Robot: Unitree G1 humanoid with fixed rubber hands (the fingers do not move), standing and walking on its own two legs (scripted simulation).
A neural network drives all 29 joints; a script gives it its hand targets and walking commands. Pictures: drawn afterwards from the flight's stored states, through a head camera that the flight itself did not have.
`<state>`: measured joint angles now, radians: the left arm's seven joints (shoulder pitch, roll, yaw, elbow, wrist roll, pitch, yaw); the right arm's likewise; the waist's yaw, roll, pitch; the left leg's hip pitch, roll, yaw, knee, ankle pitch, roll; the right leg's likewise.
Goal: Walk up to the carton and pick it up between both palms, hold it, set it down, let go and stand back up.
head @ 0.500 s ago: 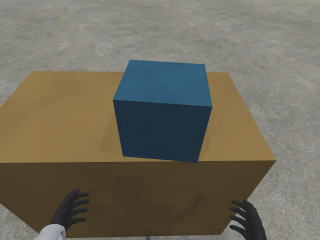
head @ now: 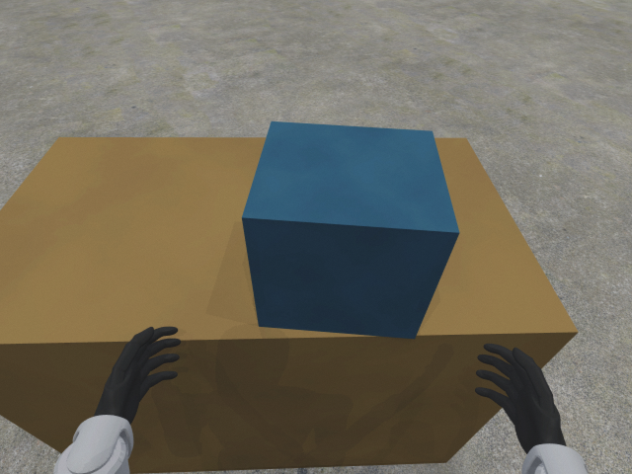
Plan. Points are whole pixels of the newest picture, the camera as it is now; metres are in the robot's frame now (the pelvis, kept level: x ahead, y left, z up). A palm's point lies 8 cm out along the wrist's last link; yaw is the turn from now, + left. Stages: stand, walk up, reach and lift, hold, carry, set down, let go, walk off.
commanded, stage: reach and lift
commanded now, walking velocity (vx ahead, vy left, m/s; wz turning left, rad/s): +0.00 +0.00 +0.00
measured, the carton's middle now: (343, 231) +0.44 -0.01 +0.08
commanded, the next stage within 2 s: none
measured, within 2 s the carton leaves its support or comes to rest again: neither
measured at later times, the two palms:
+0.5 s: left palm (146, 316) +0.27 +0.22 +0.09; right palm (553, 363) +0.25 -0.23 +0.09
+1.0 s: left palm (147, 239) +0.34 +0.23 +0.15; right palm (544, 276) +0.33 -0.23 +0.13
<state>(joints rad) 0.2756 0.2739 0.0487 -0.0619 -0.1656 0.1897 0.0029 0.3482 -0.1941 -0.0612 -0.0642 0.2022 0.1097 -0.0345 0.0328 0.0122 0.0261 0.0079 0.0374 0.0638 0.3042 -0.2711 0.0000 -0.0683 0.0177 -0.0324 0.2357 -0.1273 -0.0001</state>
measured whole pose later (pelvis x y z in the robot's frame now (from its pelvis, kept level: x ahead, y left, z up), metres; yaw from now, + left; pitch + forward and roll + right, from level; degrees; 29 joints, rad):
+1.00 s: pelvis -0.02 -0.01 +0.00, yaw +0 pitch +1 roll -1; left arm -0.47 0.34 0.21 0.13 -0.21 0.63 0.00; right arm -0.41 -0.36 -0.06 0.24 0.38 0.39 -0.10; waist -0.02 0.00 0.01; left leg -0.11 0.03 0.03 0.35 -0.26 0.00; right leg -0.18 0.02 -0.02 0.27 -0.11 -0.01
